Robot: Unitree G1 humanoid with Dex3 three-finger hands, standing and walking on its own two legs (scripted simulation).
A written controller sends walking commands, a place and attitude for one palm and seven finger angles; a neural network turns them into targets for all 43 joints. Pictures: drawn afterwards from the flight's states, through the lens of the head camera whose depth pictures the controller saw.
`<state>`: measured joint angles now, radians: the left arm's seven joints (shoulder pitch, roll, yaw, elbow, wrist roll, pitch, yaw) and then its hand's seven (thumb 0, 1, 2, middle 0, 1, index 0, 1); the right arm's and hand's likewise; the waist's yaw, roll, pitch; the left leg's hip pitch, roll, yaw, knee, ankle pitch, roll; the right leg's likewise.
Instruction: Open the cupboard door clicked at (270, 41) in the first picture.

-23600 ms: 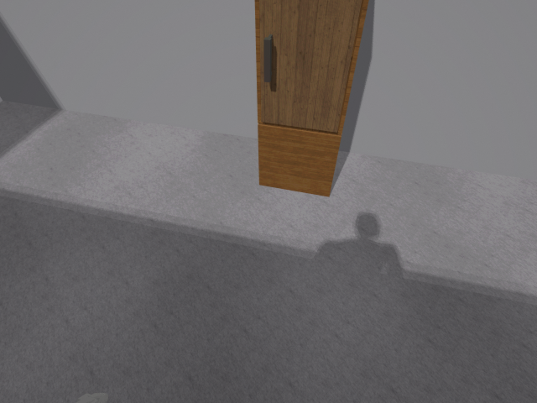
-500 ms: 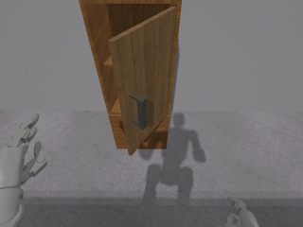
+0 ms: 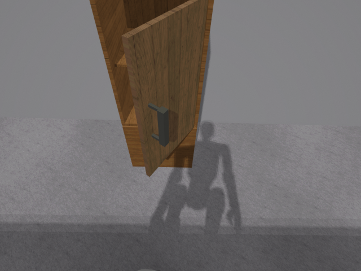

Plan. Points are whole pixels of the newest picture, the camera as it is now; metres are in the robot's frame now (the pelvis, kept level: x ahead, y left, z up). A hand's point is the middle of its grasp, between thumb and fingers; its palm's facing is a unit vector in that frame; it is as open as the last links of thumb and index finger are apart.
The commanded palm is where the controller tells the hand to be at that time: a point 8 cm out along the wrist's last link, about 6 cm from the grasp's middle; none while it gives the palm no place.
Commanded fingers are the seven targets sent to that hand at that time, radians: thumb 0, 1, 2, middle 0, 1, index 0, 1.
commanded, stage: let the arm hang, fingers relaxed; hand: left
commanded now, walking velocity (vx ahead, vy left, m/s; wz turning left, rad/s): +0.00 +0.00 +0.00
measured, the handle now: (158, 125) +0.53 +0.11 -0.04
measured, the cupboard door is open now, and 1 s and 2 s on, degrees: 56 56 56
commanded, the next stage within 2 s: look to check the result in 0.54 s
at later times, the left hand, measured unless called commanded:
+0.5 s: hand out of the picture +0.00 +0.12 -0.18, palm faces +0.05 -0.99 -0.13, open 7.4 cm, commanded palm none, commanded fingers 0.00 0.90 0.90 -0.20 -0.30 -0.20 -0.30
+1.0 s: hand out of the picture -0.02 +0.14 -0.18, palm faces +0.04 -0.98 -0.19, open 7.4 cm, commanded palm none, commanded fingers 0.00 0.90 0.90 -0.20 -0.30 -0.20 -0.30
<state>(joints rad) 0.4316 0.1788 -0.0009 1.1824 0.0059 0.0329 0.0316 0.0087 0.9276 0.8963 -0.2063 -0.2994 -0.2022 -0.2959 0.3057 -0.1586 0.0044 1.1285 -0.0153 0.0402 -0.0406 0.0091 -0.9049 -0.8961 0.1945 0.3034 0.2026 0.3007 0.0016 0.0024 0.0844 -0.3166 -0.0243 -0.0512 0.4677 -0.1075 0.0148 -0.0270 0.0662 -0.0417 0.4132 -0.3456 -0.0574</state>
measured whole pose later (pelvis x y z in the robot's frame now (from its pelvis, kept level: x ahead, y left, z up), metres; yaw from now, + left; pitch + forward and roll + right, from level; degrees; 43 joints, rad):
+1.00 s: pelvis +0.03 -0.02 +0.00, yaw -1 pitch -3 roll +1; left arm 0.37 0.12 0.01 1.14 0.00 0.01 0.05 0.00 0.91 0.90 -0.20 -0.30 -0.20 -0.30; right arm 0.28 -0.12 0.00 1.13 -0.02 0.02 -0.06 0.01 -0.91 -0.90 0.19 0.30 0.20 0.30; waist 0.00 -0.01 0.06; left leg -0.27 -0.02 -0.03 0.50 -0.18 -0.01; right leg 0.03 0.07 -0.02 0.41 -0.39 -0.08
